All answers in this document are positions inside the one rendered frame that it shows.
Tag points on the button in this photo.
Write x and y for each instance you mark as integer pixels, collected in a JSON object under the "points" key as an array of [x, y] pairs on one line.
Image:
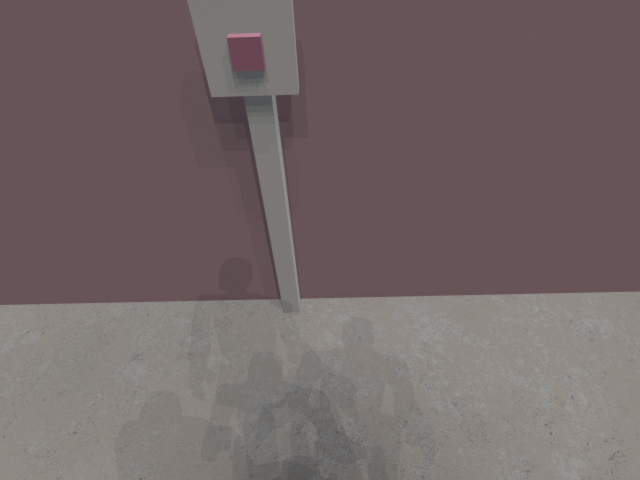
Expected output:
{"points": [[246, 51]]}

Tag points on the panel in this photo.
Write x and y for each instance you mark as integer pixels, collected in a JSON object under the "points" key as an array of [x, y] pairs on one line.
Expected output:
{"points": [[213, 20]]}

